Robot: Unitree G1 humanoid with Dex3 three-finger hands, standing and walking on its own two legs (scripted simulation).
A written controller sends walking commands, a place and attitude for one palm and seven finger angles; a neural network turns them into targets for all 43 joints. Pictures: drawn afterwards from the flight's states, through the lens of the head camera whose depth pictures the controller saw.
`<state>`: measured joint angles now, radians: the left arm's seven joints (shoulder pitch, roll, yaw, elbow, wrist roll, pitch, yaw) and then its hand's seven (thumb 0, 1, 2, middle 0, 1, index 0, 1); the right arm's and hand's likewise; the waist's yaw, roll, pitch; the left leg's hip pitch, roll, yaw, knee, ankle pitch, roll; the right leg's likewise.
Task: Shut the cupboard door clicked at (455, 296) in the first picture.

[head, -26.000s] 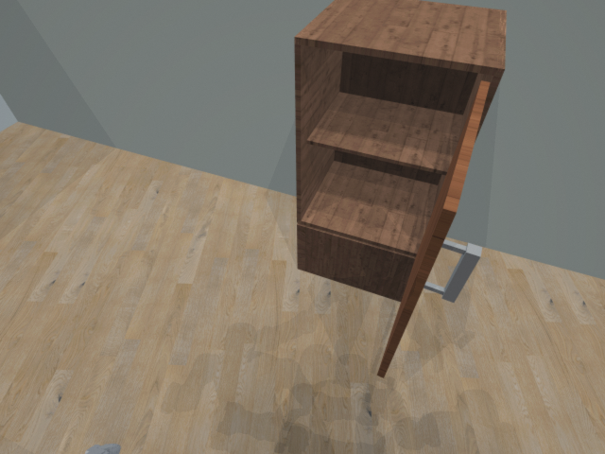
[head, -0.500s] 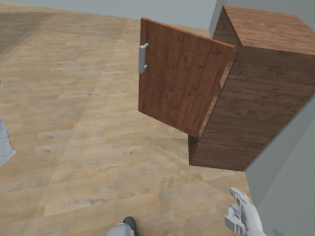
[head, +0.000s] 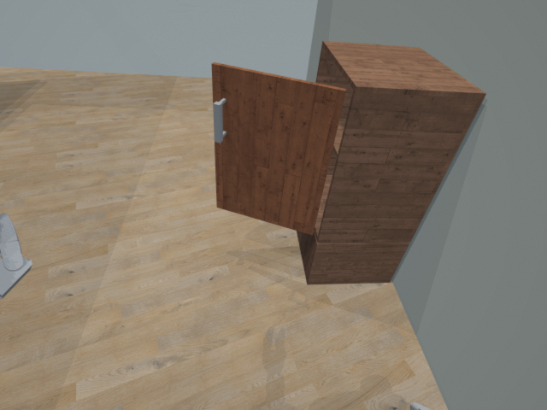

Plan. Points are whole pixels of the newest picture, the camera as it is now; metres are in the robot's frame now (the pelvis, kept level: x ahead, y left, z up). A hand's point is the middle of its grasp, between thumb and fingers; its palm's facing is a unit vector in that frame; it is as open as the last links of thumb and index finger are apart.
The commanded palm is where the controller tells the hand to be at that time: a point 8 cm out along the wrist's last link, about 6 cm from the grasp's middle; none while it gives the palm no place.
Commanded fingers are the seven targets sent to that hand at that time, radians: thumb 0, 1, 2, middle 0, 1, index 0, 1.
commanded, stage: stop stepping back and stand still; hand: left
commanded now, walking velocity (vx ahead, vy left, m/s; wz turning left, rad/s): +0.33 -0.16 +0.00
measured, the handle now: (221, 120) +1.01 +0.24 -0.04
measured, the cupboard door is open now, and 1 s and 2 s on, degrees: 67 67 67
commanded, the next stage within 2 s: let the arm hang, fingers relaxed in 1.18 s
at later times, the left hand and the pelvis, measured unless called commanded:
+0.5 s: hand out of the picture +0.14 +0.28 +0.18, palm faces +0.55 -0.71 -0.44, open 7.4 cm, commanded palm +0.09 +0.31 +0.18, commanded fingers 0.00 0.90 0.90 -0.20 -0.30 -0.20 -0.30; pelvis -0.03 +0.01 +0.00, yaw +3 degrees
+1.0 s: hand (28, 283) +0.20 +0.30 +0.16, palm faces +0.44 -0.77 -0.47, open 7.4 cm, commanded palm +0.14 +0.33 +0.18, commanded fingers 0.00 0.90 0.90 -0.20 -0.30 -0.20 -0.30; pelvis +0.01 +0.03 +0.00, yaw +2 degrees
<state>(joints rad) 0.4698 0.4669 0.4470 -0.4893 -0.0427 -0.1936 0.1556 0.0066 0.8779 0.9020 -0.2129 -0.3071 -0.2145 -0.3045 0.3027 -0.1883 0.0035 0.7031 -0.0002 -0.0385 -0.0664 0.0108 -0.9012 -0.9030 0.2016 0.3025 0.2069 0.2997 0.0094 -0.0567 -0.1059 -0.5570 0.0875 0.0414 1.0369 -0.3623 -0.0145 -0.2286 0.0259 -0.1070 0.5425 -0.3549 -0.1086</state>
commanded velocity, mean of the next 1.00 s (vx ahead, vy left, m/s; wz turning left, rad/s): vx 0.05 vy -0.01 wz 0.00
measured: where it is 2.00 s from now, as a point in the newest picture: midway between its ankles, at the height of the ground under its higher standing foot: outside the picture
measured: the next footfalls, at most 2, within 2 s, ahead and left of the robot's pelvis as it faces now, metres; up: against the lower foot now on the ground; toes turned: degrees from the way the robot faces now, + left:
left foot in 0.10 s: +0.05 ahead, +0.18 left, -0.01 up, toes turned +7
right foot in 0.34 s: +0.03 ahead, -0.08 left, -0.01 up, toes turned -2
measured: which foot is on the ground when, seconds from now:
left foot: up 0.00-0.08, down 0.10-0.34, up 0.36-0.60, down 0.62-1.00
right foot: down 0.00-0.10, up 0.12-0.32, down 0.34-1.00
